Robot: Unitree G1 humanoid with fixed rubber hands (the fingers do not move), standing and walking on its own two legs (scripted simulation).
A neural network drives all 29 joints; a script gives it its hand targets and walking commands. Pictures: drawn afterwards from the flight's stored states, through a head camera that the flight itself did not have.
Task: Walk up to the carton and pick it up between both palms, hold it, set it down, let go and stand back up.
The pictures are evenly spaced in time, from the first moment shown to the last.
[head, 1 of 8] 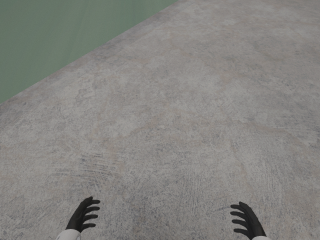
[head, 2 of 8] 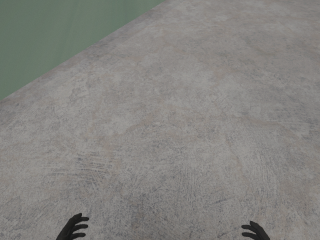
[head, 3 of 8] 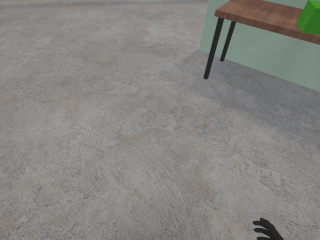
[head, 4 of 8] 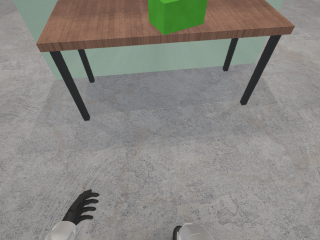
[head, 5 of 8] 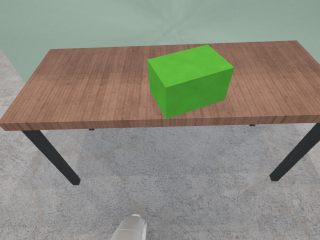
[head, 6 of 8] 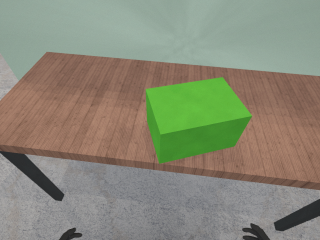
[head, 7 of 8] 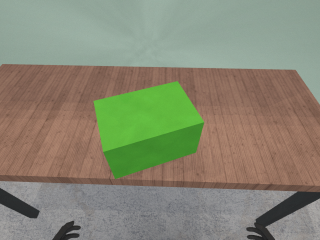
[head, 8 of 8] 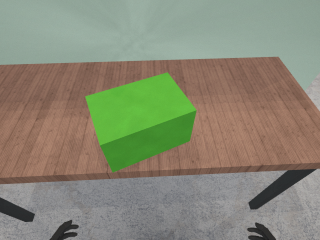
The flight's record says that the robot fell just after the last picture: no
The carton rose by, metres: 0.00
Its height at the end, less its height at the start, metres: +0.00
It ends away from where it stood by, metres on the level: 0.00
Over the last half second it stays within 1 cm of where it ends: yes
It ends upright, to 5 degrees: yes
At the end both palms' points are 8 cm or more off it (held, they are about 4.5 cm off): yes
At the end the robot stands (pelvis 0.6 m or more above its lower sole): yes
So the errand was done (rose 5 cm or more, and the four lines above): no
